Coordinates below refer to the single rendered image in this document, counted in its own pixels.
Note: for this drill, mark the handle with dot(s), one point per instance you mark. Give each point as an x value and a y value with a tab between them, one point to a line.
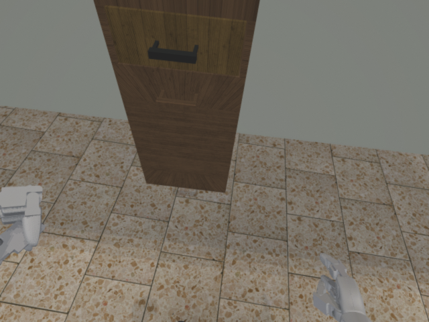
172	55
176	104

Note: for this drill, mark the right robot hand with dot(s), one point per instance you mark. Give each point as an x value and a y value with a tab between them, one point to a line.
344	294

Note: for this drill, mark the left robot hand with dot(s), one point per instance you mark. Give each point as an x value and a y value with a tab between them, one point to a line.
20	205

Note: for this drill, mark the cabinet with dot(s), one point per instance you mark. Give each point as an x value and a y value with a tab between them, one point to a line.
182	148

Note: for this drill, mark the drawer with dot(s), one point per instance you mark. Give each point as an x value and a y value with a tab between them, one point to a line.
219	40

